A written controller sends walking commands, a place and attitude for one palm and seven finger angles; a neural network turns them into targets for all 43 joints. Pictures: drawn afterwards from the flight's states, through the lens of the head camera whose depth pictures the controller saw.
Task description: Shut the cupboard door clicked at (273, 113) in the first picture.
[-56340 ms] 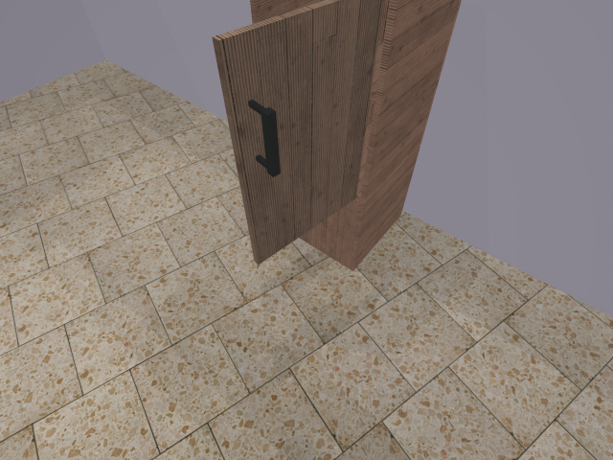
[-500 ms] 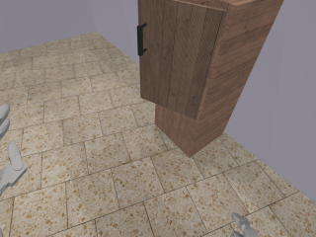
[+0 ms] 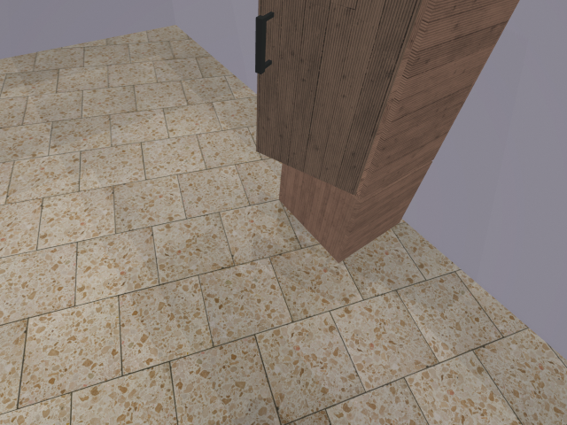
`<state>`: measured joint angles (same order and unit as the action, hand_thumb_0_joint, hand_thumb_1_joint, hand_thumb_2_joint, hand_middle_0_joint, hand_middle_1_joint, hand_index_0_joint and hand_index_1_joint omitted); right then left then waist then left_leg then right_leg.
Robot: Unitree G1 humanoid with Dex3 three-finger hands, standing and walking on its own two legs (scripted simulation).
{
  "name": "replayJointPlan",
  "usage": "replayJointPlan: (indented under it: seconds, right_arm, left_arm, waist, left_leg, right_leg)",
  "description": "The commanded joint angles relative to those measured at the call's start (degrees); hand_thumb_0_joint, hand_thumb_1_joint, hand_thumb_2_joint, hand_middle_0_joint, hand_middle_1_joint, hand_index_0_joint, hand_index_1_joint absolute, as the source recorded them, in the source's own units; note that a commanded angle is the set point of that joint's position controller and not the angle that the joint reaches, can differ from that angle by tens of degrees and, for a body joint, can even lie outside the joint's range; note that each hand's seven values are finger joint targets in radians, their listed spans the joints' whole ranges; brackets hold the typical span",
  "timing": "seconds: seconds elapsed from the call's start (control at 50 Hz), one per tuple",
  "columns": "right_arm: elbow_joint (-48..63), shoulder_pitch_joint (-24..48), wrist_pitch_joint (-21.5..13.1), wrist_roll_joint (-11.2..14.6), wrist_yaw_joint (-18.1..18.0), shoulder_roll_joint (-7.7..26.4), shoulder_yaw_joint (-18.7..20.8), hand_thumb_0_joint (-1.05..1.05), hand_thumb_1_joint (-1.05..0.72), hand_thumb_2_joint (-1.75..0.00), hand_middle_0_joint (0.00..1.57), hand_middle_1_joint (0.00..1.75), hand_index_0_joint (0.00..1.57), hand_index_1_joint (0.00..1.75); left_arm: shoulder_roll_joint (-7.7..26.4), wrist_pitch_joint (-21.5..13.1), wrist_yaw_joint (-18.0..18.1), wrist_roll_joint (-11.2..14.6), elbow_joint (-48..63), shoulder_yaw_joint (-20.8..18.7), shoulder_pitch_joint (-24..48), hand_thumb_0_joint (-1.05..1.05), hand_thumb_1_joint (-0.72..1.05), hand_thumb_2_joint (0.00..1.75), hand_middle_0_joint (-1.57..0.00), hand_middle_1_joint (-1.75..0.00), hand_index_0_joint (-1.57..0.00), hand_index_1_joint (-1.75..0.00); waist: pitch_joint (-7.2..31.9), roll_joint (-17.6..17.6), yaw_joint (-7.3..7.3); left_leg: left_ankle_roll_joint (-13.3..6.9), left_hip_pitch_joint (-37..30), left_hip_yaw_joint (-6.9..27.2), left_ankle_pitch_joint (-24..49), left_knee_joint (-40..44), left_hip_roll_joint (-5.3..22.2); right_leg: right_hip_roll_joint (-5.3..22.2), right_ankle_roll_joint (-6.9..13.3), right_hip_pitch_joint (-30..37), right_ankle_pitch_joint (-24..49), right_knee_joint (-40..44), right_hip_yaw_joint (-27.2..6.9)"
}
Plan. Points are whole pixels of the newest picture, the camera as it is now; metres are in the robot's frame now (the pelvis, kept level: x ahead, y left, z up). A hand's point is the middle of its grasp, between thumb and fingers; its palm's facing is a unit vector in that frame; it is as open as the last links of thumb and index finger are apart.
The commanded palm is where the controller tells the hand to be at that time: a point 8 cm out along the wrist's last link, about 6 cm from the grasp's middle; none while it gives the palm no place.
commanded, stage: let the arm hang, fingers relaxed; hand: left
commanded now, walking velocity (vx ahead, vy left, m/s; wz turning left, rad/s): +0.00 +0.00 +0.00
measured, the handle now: (264, 43) +0.99 +0.11 +0.06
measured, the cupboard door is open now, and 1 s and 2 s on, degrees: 23 23 23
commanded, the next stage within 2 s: look to check the result in 0.66 s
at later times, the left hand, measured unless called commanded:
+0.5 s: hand out of the picture +0.02 +0.20 -0.17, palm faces -0.01 -0.98 -0.21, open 7.3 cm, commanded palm none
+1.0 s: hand out of the picture +0.02 +0.20 -0.17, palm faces -0.01 -0.97 -0.23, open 7.3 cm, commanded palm none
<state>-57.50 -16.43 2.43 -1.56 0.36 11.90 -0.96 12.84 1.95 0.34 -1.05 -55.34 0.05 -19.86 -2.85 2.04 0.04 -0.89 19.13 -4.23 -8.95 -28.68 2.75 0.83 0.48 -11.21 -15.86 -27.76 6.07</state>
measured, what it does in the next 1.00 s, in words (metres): stands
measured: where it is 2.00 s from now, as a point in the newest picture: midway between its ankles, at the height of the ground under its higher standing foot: outside the picture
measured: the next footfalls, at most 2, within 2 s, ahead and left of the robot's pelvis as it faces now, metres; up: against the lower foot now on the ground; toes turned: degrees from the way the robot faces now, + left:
none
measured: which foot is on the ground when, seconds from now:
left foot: down 0.00-1.00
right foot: down 0.00-1.00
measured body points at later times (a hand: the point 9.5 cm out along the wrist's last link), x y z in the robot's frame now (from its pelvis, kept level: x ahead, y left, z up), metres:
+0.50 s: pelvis +0.01 +0.01 +0.01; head +0.00 +0.01 +0.46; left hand +0.03 +0.25 -0.15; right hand +0.01 -0.22 -0.15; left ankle +0.07 +0.11 -0.74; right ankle -0.01 -0.11 -0.74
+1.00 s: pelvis +0.02 +0.00 +0.01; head +0.02 +0.00 +0.46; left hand +0.02 +0.25 -0.15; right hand +0.02 -0.24 -0.15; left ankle +0.07 +0.11 -0.74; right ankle -0.01 -0.11 -0.74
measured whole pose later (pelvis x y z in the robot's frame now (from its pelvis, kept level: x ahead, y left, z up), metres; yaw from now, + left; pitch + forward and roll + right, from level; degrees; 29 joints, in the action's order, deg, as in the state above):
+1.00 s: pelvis +0.02 +0.00 +0.01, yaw -1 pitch -2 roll +0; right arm -65.0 -14.1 0.3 -0.9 -1.0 11.0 0.6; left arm 11.6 -0.4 0.9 -1.1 -65.8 -0.8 -15.9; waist -2.0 -0.4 0.2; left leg -1.1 11.9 -6.2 -7.5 -21.4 1.8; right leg 1.4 -0.2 -5.1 -14.0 -21.0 4.2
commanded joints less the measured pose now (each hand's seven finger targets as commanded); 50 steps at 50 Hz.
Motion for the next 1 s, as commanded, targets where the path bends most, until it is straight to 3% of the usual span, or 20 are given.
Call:
replayJointPlan:
  seconds: [0.0, 0.04, 0.16, 0.32, 0.6, 0.98]
  right_arm:
    - [1.96, 1.14, -1.77, 0.52, -1.36, 7.38, 2.44, 0.00, -0.90, -0.90, 0.20, 0.30, 0.20, 0.30]
    - [0.70, -0.02, -1.61, 0.66, -1.53, 7.53, 2.73, 0.00, -0.90, -0.90, 0.20, 0.30, 0.20, 0.30]
    - [-2.66, -2.29, -1.74, 0.61, -1.72, 6.45, 3.03, 0.00, -0.90, -0.90, 0.20, 0.30, 0.20, 0.30]
    - [-4.44, -1.54, -2.16, 0.58, -1.76, 5.65, 2.96, 0.00, -0.90, -0.90, 0.20, 0.30, 0.20, 0.30]
    - [-5.15, -0.64, -2.69, 0.58, -1.86, 4.81, 2.66, 0.00, -0.90, -0.90, 0.20, 0.30, 0.20, 0.30]
    - [-5.25, 1.19, -2.89, 0.78, -2.11, 7.32, 2.96, 0.00, -0.90, -0.90, 0.20, 0.30, 0.20, 0.30]
  left_arm:
    - [7.09, -2.36, 0.68, 0.30, -0.37, -2.02, 0.06, 0.00, 0.90, 0.90, -0.20, -0.30, -0.20, -0.30]
    - [6.91, -2.30, 0.71, 0.24, -2.34, -2.04, -0.27, 0.00, 0.90, 0.90, -0.20, -0.30, -0.20, -0.30]
    - [5.59, -2.27, 0.97, 0.12, -6.30, -1.99, -1.36, 0.00, 0.90, 0.90, -0.20, -0.30, -0.20, -0.30]
    - [4.82, -2.29, 1.24, 0.07, -7.82, -1.93, -1.46, 0.00, 0.90, 0.90, -0.20, -0.30, -0.20, -0.30]
    - [4.59, -2.74, 1.35, 0.16, -7.98, -2.06, 0.61, 0.00, 0.90, 0.90, -0.20, -0.30, -0.20, -0.30]
    - [6.43, -3.05, 1.22, 0.18, -8.66, -2.29, 2.18, 0.00, 0.90, 0.90, -0.20, -0.30, -0.20, -0.30]
  waist:
    - [2.42, -8.22, 0.74]
    - [0.15, -5.33, 0.81]
    - [-1.33, -0.92, 0.80]
    - [-2.86, -1.37, 0.25]
    - [-1.52, -2.94, 0.33]
    - [-0.18, -3.05, 0.49]
  left_leg:
    - [-0.09, -5.69, 6.23, -6.63, 7.53, 3.58]
    - [-0.23, -6.17, 6.38, -7.99, 8.35, 3.81]
    - [-0.71, -6.56, 6.18, -9.14, 10.16, 4.02]
    - [-0.79, -6.23, 6.08, -8.24, 12.27, 4.24]
    - [-0.34, -8.36, 5.08, -1.54, 11.83, 3.90]
    - [-0.48, -11.00, 5.04, 2.65, 11.29, 4.57]
  right_leg:
    - [5.68, 2.86, -3.08, -2.32, 9.84, -7.95]
    - [5.37, 2.81, -4.85, -4.43, 10.87, -7.54]
    - [5.25, 2.40, -5.69, -6.26, 11.18, -7.12]
    - [5.06, 1.78, -4.74, -3.00, 10.20, -6.73]
    - [5.62, 1.56, -1.69, 2.12, 10.97, -6.91]
    - [5.83, 1.70, 0.39, 5.05, 12.13, -6.86]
